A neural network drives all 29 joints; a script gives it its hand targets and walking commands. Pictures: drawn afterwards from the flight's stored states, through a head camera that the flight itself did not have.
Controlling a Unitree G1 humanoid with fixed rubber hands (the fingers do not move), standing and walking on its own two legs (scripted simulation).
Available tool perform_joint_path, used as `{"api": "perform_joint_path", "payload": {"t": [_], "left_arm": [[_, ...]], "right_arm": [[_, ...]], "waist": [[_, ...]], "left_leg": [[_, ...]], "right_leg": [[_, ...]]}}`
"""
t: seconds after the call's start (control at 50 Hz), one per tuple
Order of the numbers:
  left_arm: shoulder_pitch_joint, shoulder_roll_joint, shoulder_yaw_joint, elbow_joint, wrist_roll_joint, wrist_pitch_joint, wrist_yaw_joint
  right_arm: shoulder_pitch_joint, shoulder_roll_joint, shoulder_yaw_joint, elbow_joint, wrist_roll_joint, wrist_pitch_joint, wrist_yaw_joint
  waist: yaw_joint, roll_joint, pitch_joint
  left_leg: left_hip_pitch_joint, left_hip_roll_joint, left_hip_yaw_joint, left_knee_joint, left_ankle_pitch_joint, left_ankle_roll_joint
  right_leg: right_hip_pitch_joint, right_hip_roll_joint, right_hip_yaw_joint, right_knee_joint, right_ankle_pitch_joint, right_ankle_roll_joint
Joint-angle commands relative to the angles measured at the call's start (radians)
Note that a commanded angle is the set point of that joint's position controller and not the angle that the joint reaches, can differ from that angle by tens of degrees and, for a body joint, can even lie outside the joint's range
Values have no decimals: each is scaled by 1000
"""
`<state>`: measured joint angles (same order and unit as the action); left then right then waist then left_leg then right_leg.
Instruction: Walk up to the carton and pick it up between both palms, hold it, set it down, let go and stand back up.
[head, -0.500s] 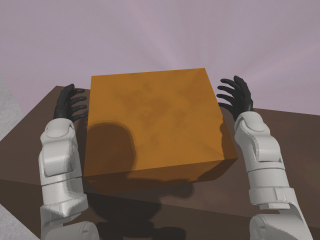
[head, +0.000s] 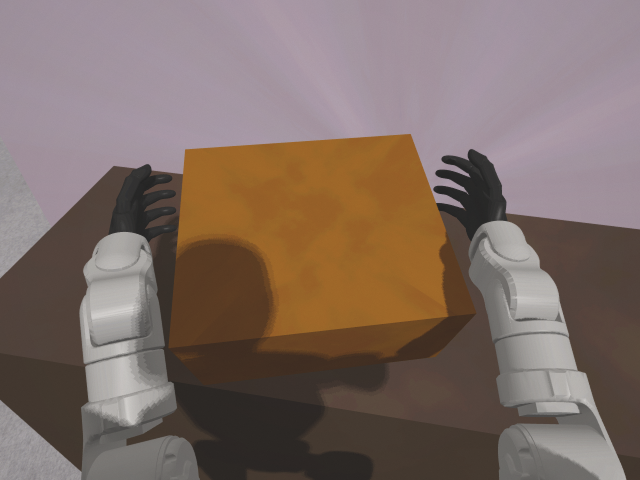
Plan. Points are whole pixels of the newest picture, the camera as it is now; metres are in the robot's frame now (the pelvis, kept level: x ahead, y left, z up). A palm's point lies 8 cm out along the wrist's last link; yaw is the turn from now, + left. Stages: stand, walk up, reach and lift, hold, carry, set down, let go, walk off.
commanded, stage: hold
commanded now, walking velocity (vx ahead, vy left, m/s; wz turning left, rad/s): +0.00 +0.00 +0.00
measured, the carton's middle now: (311, 254) +0.39 +0.00 +0.10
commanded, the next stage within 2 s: none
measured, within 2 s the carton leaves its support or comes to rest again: neither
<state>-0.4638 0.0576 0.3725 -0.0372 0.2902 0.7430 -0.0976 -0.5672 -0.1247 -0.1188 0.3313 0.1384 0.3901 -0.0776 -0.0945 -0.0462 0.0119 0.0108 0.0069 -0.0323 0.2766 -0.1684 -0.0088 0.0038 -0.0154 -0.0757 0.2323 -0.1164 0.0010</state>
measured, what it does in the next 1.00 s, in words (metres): stands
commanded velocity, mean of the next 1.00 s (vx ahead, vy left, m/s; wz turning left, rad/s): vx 0.00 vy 0.00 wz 0.00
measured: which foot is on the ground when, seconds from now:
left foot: down 0.00-1.00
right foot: down 0.00-1.00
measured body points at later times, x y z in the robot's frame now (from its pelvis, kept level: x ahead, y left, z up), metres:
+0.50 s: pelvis +0.00 +0.00 +0.00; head -0.05 +0.02 +0.45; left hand +0.35 +0.21 +0.18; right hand +0.35 -0.20 +0.20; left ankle +0.00 +0.12 -0.75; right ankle +0.02 -0.12 -0.75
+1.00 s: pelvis +0.00 +0.00 +0.00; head -0.04 +0.02 +0.45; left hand +0.35 +0.21 +0.18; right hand +0.36 -0.20 +0.19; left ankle +0.00 +0.12 -0.75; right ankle +0.02 -0.12 -0.75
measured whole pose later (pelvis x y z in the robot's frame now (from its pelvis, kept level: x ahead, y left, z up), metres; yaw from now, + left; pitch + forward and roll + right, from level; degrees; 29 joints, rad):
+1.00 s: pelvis +0.00 +0.00 +0.00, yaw +0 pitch -7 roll +0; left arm -0.44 0.05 0.36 -0.06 0.29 0.75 -0.10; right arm -0.55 -0.13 -0.11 0.31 0.15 0.38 -0.08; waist -0.10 -0.05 0.02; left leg 0.02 0.00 -0.03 0.28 -0.17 0.00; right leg 0.02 -0.02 -0.08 0.23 -0.12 0.01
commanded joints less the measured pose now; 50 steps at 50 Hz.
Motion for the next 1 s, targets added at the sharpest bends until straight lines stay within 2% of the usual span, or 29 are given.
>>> {"api": "perform_joint_path", "payload": {"t": [0.0,0.02,0.04,0.08,0.1,0.12,0.14,0.18,0.2,0.26,0.28,0.32,0.4,0.42,0.46,0.48,0.5,0.56,0.6,0.66,0.68,0.7,0.72,0.78,0.82,0.86,0.92,0.96,0.98], "left_arm": [[-556,-317,-419,-153,-196,-62,-178],[-565,-324,-430,-185,-196,-65,-175],[-553,-315,-425,-177,-197,-62,-173],[-543,-319,-436,-190,-198,-56,-175],[-528,-325,-435,-183,-191,-49,-175],[-515,-318,-426,-161,-189,-44,-179],[-520,-311,-430,-183,-188,-42,-181],[-522,-319,-438,-209,-193,-44,-180],[-520,-312,-425,-183,-189,-43,-179],[-536,-314,-446,-231,-202,-51,-170],[-531,-299,-418,-162,-186,-44,-173],[-535,-310,-427,-179,-188,-45,-175],[-549,-305,-404,-145,-176,-40,-181],[-555,-316,-411,-153,-180,-45,-176],[-555,-319,-408,-127,-178,-48,-174],[-570,-318,-407,-143,-179,-53,-172],[-568,-320,-411,-122,-178,-50,-172],[-586,-314,-402,-119,-184,-57,-171],[-588,-313,-402,-107,-183,-59,-172],[-582,-314,-401,-102,-189,-63,-176],[-592,-310,-397,-94,-178,-61,-181],[-611,-307,-398,-105,-182,-66,-183],[-619,-324,-415,-132,-192,-73,-181],[-590,-323,-424,-117,-190,-69,-178],[-556,-323,-419,-127,-189,-65,-179],[-563,-320,-416,-130,-186,-66,-181],[-532,-333,-437,-168,-197,-63,-177],[-525,-305,-412,-154,-181,-55,-179],[-538,-318,-437,-207,-190,-62,-176]], "right_arm": [[-520,362,358,-253,111,-40,156],[-514,355,359,-254,117,-43,156],[-521,349,362,-265,120,-45,155],[-492,342,355,-246,117,-37,153],[-474,339,357,-233,121,-32,154],[-484,333,356,-245,117,-30,152],[-481,338,353,-252,119,-30,152],[-497,339,367,-278,126,-36,151],[-490,331,363,-267,114,-32,149],[-499,337,366,-285,122,-38,155],[-500,328,352,-244,116,-32,157],[-511,338,356,-267,109,-38,160],[-501,346,343,-207,106,-27,165],[-532,339,341,-237,108,-37,168],[-521,340,336,-205,94,-39,169],[-533,352,337,-213,93,-41,173],[-532,349,329,-201,86,-39,173],[-559,361,340,-215,93,-47,175],[-558,369,337,-196,91,-45,172],[-543,365,336,-199,92,-44,166],[-537,366,325,-171,78,-38,164],[-528,373,322,-166,78,-38,164],[-531,376,320,-186,76,-45,167],[-525,364,330,-200,87,-51,161],[-528,352,346,-226,96,-52,158],[-509,359,342,-206,98,-47,156],[-510,348,362,-263,118,-52,157],[-493,342,361,-233,112,-41,153],[-488,347,362,-261,114,-48,154]], "waist": [[-5,50,-305],[-6,69,-331],[-2,61,-328],[-22,71,-317],[-20,80,-282],[-15,64,-273],[-20,66,-274],[-11,66,-295],[-16,54,-280],[-15,69,-316],[-6,55,-264],[-6,55,-278],[-4,51,-239],[4,62,-270],[2,50,-259],[11,47,-268],[-2,54,-265],[16,45,-273],[13,28,-284],[7,45,-280],[-7,44,-259],[-4,50,-256],[-8,57,-278],[-18,72,-294],[-5,50,-316],[-11,53,-292],[-9,57,-311],[-10,52,-273],[-8,63,-322]], "left_leg": [[-95,-61,75,-40,220,-34],[-73,-57,73,-31,255,-41],[-74,-58,71,-25,262,-41],[-62,-55,71,-26,272,-45],[-59,-55,73,-28,283,-52],[-65,-56,71,-31,269,-46],[-64,-54,73,-32,269,-48],[-65,-53,71,-24,283,-48],[-71,-54,70,-31,266,-43],[-56,-48,70,-29,278,-50],[-70,-51,73,-40,238,-44],[-83,-53,75,-45,217,-37],[-91,-54,82,-54,178,-31],[-90,-49,82,-56,185,-33],[-95,-52,78,-59,159,-30],[-104,-55,77,-60,148,-26],[-101,-53,79,-62,137,-26],[-119,-60,83,-60,128,-22],[-115,-59,82,-61,125,-16],[-116,-58,80,-52,135,-22],[-110,-56,84,-59,125,-22],[-115,-56,87,-66,109,-23],[-108,-58,80,-61,131,-23],[-90,-57,81,-45,190,-34],[-66,-53,75,-32,241,-38],[-67,-60,77,-36,234,-38],[-46,-56,75,-23,290,-45],[-62,-57,75,-27,264,-40],[-42,-54,69,-24,287,-45]], "right_leg": [[230,47,-6,31,218,0],[238,50,-11,35,235,-2],[235,52,-12,33,246,-1],[227,50,-11,34,243,-6],[216,51,-17,33,242,-4],[218,53,-15,27,225,-2],[221,46,-11,30,228,-4],[227,48,-11,37,247,-6],[225,50,-11,29,230,-5],[229,52,-16,34,224,-10],[204,50,-13,22,187,-8],[219,46,-12,25,179,-11],[190,47,-8,21,138,-9],[198,49,-11,20,134,-11],[193,50,-8,15,116,-11],[188,50,-5,17,103,-13],[181,47,-2,16,91,-13],[192,42,-4,21,105,-7],[207,44,-4,21,115,-3],[201,42,1,25,129,-5],[193,39,0,19,110,-4],[183,36,1,20,92,-5],[187,40,-1,20,99,-8],[204,40,-8,25,159,-6],[219,47,-11,28,199,-5],[209,46,-9,27,202,0],[215,50,-16,34,241,-5],[213,44,-13,31,236,-2],[216,50,-16,34,246,1]]}}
